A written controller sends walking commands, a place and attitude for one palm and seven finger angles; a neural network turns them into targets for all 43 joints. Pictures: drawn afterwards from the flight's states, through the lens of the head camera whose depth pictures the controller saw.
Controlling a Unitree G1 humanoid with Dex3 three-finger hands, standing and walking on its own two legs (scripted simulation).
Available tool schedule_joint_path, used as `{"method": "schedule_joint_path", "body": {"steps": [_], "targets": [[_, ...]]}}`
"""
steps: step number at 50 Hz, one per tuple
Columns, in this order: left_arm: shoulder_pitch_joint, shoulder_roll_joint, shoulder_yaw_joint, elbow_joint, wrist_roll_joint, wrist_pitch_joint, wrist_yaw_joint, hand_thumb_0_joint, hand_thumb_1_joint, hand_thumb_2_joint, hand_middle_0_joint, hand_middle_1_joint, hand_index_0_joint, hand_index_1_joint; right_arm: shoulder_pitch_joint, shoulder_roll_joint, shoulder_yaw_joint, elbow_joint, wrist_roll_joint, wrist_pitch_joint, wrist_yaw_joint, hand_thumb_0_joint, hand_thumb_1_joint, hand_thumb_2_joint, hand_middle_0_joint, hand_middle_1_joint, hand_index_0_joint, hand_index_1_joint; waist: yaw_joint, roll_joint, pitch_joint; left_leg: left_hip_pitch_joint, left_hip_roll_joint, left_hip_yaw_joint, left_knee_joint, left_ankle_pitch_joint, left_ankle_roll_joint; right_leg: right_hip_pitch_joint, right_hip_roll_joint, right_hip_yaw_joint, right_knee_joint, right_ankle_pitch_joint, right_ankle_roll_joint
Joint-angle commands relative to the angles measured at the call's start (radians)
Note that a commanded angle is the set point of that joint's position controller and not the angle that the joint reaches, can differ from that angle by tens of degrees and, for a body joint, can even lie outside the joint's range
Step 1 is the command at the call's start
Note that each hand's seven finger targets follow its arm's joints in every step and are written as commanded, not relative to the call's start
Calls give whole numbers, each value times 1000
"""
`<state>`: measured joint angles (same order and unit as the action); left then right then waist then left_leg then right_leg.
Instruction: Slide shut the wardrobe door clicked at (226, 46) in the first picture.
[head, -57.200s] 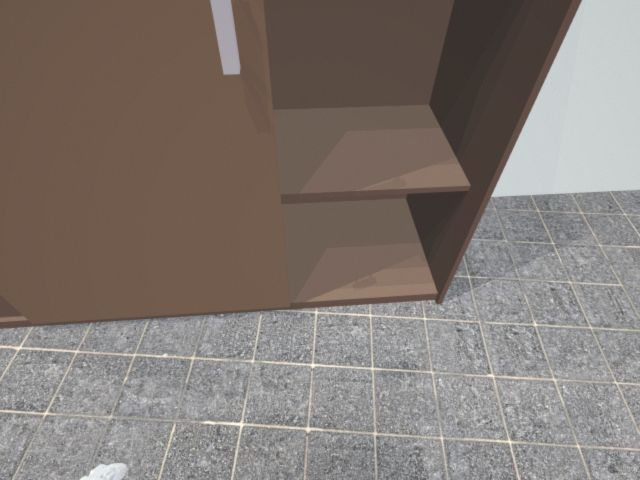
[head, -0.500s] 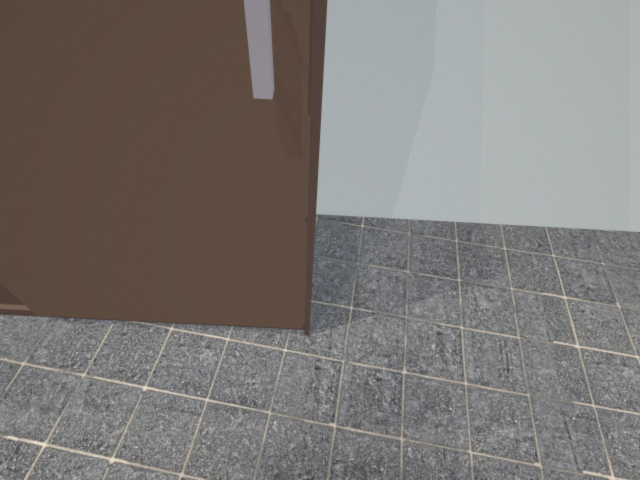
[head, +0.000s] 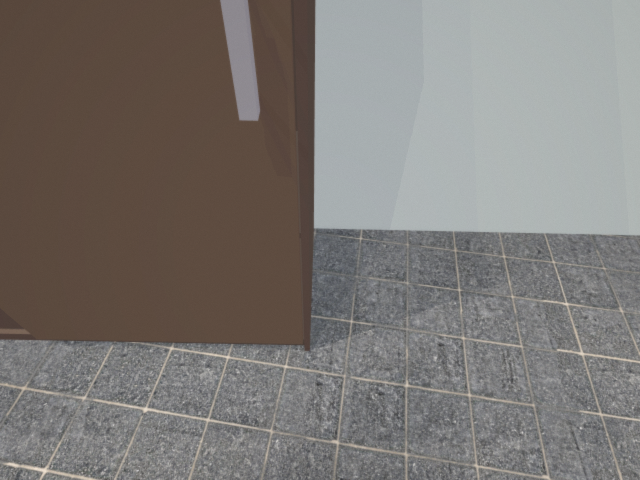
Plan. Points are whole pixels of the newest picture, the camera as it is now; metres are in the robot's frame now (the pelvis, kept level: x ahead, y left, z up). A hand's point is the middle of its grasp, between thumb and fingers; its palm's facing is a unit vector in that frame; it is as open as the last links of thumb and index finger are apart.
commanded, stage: let the arm hang, fingers relaxed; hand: left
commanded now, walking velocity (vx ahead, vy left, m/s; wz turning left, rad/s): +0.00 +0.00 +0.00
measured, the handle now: (243, 44) +0.60 +0.14 +0.25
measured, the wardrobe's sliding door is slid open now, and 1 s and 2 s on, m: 0.00 0.00 0.00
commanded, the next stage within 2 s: look to check the result in 0.12 s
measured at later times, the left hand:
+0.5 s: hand out of the picture +0.05 +0.19 -0.17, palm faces +0.00 -0.97 -0.23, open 7.4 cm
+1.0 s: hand out of the picture +0.09 +0.20 -0.17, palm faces -0.01 -0.97 -0.26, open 7.4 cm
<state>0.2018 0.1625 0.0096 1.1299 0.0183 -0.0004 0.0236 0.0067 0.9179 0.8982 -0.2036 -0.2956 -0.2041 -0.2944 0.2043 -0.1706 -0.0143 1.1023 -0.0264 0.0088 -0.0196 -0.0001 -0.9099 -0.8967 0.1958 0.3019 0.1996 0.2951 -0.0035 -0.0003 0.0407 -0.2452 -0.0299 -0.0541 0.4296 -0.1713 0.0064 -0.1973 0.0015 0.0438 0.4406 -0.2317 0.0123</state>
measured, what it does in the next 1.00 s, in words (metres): stands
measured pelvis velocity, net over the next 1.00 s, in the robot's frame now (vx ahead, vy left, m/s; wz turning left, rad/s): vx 0.04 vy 0.00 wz -0.02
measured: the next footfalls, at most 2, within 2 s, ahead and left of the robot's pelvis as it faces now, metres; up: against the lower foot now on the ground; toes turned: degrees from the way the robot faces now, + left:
none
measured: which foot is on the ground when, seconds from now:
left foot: down 0.00-1.00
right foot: down 0.00-1.00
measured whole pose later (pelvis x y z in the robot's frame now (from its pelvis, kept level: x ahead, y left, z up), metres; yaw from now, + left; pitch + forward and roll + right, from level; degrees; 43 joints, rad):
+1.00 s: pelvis +0.04 +0.00 +0.00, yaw -1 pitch -1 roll +0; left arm 0.16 0.24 0.02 1.14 0.01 -0.01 0.02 0.00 0.90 0.90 -0.20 -0.30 -0.20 -0.29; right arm 0.13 -0.23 -0.01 1.13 -0.02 0.00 -0.02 0.00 -0.90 -0.90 0.20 0.30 0.20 0.30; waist 0.00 -0.01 0.06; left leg -0.14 -0.02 -0.04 0.37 -0.21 0.00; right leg -0.09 0.01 0.06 0.35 -0.25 0.00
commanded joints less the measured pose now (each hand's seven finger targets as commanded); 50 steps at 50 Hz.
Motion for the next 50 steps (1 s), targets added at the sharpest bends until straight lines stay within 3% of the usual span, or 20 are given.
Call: {"method": "schedule_joint_path", "body": {"steps": [1, 20, 24, 28, 31, 45, 50], "targets": [[51, 132, 26, -25, -6, -15, 3, 0, 900, 900, -200, -300, -200, -300, 50, -106, -13, -21, 3, -16, -13, 0, -900, -900, 200, 300, 200, 300, -3, 18, -3, 48, 94, -73, -73, 67, 22, -32, -78, 58, -106, 34, -48], [24, 170, 32, -22, -10, -18, 3, 0, 900, 900, -200, -300, -200, -300, 15, -150, -15, -4, 8, -16, -16, 0, -900, -900, 200, 300, 200, 300, -1, 1, -14, 103, 107, -62, -77, 110, 19, 9, -79, 62, -131, 78, -50], [18, 177, 33, -20, -11, -20, 3, 0, 900, 900, -200, -300, -200, -300, 10, -161, -16, -3, 7, -21, -17, 0, -900, -900, 200, 300, 200, 300, -1, 2, -53, 126, 113, -61, -70, 171, 20, 41, -88, 56, -115, 154, -48], [13, 183, 32, -18, -11, -19, 3, 0, 900, 900, -200, -300, -200, -300, -5, -167, -15, -3, 7, -21, -18, 0, -900, -900, 200, 300, 200, 300, 0, 23, -40, 132, 114, -60, -75, 170, 19, 38, -89, 59, -118, 156, -48], [7, 188, 32, -18, -10, -19, 4, 0, 900, 900, -200, -300, -200, -300, -15, -172, -16, -3, 8, -20, -17, 0, -900, -900, 200, 300, 200, 300, -2, -2, -25, 136, 116, -59, -80, 171, 18, 33, -91, 58, -124, 167, -46], [-10, 221, 41, -35, -9, -27, 3, 0, 900, 900, -200, -300, -200, -300, -44, -205, -20, -13, 11, -26, -16, 0, -900, -900, 200, 300, 200, 300, 0, -7, -59, 169, 124, -51, -84, 222, 18, 73, -95, 63, -131, 242, -46], [-22, 232, 42, -40, -10, -27, 1, 0, 900, 900, -200, -300, -200, -300, -52, -215, -19, -14, 12, -26, -16, 0, -900, -900, 200, 300, 200, 300, 1, 5, -43, 164, 124, -50, -91, 219, 16, 73, -94, 64, -137, 232, -47]]}}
